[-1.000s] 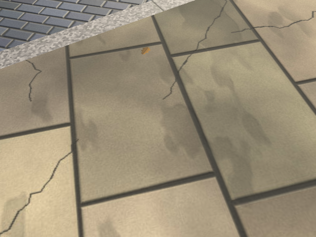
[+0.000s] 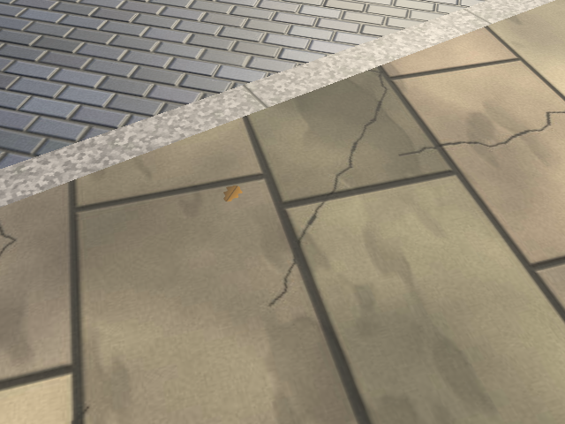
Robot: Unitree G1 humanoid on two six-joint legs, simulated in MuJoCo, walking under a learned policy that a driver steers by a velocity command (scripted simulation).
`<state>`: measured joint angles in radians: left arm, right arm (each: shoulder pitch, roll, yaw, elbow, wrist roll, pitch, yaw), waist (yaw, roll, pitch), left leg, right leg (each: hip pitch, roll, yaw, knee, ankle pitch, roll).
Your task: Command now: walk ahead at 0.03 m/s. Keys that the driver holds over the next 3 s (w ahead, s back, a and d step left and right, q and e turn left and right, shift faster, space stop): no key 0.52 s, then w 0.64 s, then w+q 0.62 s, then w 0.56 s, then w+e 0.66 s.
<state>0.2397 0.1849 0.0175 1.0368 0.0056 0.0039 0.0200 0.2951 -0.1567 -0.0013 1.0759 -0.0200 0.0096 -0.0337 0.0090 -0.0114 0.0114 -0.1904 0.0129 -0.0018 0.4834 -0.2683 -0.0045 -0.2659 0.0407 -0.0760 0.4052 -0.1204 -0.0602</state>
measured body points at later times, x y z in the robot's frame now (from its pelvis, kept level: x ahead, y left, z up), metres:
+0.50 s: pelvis +0.03 +0.02 +0.00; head +0.03 +0.03 +0.45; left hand +0.02 +0.24 -0.16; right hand +0.01 -0.19 -0.16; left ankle -0.01 +0.12 -0.74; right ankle +0.06 -0.08 -0.74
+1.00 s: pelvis +0.17 -0.03 +0.00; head +0.18 -0.04 +0.45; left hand +0.13 +0.21 -0.14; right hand +0.19 -0.27 -0.15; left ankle +0.12 +0.09 -0.66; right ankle +0.13 -0.10 -0.74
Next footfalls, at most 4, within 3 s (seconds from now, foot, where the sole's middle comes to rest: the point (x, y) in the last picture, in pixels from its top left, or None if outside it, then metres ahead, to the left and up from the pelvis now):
0.84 right None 0.17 -0.10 -0.78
1.32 left None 0.52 0.05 -0.78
1.88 right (306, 302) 0.88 -0.04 -0.78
2.42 left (209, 249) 1.06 0.25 -0.78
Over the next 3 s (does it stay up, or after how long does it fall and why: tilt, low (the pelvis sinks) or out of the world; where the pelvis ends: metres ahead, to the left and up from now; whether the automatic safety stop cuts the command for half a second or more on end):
stays up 1.24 0.19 -0.02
